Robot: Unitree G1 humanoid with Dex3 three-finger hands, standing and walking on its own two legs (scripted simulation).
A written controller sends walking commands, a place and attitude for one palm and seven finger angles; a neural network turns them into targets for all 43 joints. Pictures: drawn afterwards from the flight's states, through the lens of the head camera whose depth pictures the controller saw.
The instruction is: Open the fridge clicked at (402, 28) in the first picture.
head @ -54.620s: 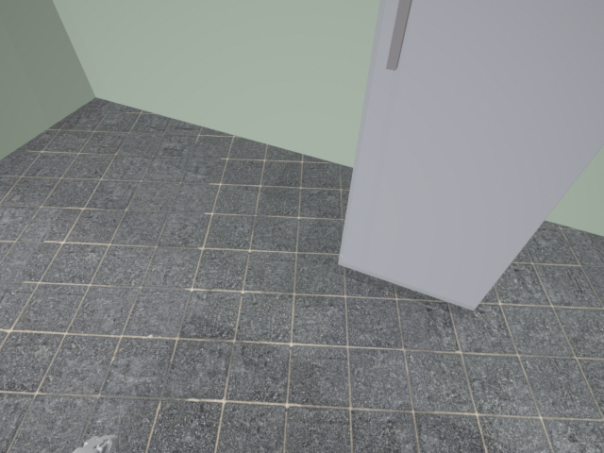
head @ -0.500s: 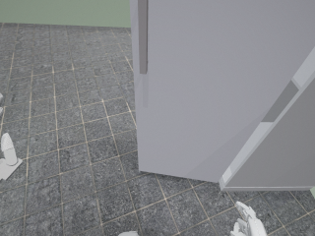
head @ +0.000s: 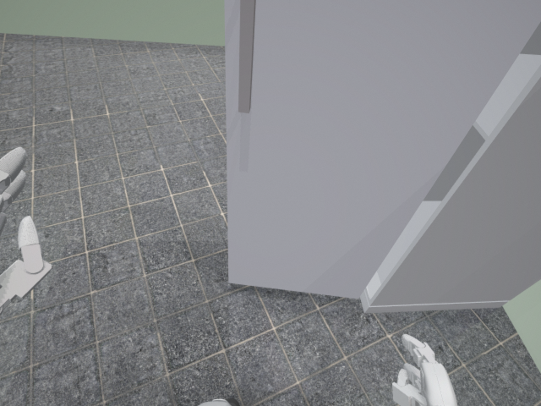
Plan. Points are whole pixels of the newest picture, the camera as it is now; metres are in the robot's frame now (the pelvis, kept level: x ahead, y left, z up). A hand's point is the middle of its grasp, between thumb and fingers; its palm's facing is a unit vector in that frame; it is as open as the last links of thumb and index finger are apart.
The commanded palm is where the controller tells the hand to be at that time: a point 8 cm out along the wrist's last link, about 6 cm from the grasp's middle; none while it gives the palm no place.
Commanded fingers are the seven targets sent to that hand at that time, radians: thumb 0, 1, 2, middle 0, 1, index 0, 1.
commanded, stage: step back with the hand held close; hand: left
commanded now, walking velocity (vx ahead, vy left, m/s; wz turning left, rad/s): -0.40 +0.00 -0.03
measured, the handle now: (248, 42) +0.61 +0.11 +0.24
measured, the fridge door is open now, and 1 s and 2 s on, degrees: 80 80 80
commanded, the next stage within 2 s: stop stepping back and stand still in 0.26 s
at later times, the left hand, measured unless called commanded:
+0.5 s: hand out of the picture +0.12 +0.28 +0.17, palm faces +0.29 -0.85 -0.43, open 7.4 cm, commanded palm +0.06 +0.32 +0.19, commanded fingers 0.00 0.90 0.90 -0.20 -0.30 -0.20 -0.30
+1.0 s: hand out of the picture +0.07 +0.30 +0.18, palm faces +0.36 -0.81 -0.45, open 7.4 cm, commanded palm +0.01 +0.34 +0.19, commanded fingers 0.00 0.90 0.90 -0.20 -0.30 -0.20 -0.30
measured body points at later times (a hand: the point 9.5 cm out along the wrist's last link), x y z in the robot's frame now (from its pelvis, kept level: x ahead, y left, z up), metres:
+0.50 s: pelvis -0.10 +0.03 +0.02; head -0.09 +0.07 +0.46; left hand +0.10 +0.32 +0.19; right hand +0.05 -0.20 -0.04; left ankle +0.01 +0.09 -0.73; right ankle -0.15 -0.10 -0.69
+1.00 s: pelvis -0.15 +0.05 +0.01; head -0.17 +0.07 +0.46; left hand +0.04 +0.34 +0.21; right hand -0.04 -0.18 -0.07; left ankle -0.09 +0.14 -0.73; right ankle -0.15 -0.04 -0.72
